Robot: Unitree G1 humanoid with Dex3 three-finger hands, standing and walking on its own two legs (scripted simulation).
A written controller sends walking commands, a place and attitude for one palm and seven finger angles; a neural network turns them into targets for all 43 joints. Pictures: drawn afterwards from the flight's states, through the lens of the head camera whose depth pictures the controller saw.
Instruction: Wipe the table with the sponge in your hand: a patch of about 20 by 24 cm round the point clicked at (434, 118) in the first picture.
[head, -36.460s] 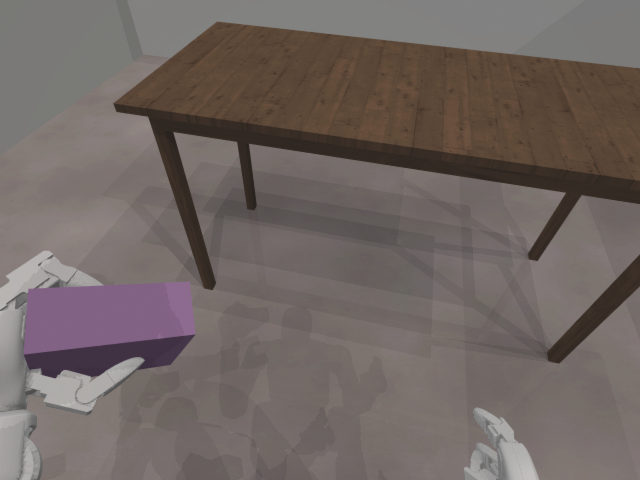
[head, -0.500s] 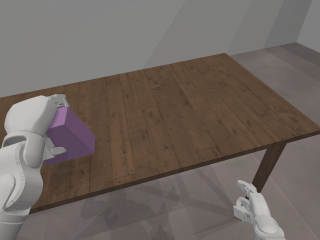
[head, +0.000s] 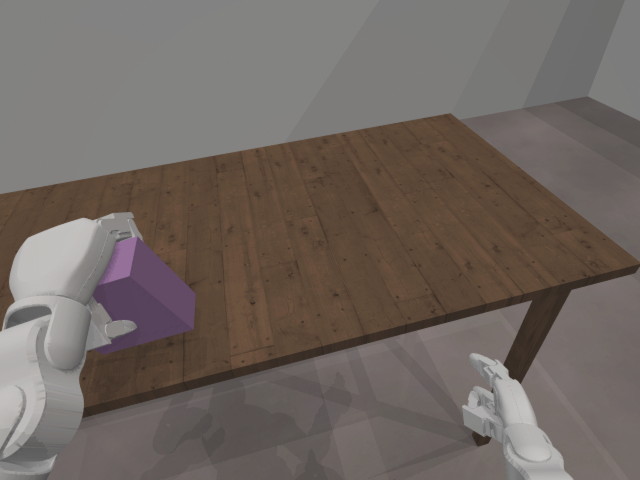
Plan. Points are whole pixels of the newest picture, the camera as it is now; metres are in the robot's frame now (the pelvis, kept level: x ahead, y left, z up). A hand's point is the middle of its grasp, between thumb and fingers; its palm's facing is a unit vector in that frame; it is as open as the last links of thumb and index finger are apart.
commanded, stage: bring the sponge back beside the body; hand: left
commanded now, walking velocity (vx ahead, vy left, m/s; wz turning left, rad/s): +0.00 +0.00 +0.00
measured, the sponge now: (130, 308) +0.23 +0.28 +0.14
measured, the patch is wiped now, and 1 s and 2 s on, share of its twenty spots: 0.95 0.95 0.95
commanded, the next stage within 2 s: step back with the hand held close in 0.74 s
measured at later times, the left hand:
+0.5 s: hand (100, 310) +0.20 +0.28 +0.18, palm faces +0.23 -0.16 -0.96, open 9.5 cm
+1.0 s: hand (135, 297) +0.21 +0.24 +0.18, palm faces +0.33 -0.78 -0.53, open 9.5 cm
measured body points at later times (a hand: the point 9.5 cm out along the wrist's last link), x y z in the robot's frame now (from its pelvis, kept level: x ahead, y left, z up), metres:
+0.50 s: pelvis +0.00 +0.00 +0.00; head -0.05 -0.05 +0.44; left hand +0.18 +0.28 +0.23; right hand +0.26 -0.19 -0.06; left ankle +0.06 +0.11 -0.74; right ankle +0.00 -0.10 -0.74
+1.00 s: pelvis +0.00 +0.00 +0.00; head -0.03 -0.01 +0.45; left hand +0.19 +0.28 +0.21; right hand +0.23 -0.19 -0.05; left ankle +0.03 +0.11 -0.73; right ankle +0.00 -0.10 -0.74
